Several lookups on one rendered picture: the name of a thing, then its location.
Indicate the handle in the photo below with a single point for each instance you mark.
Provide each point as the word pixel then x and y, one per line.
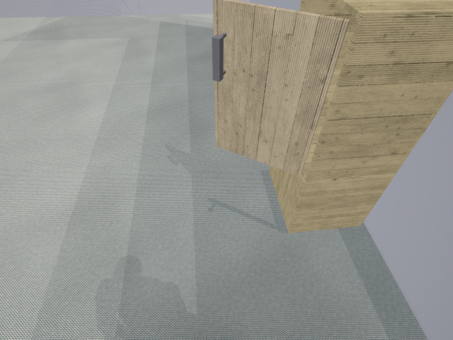
pixel 218 57

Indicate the cupboard door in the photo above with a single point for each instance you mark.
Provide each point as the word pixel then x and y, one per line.
pixel 279 64

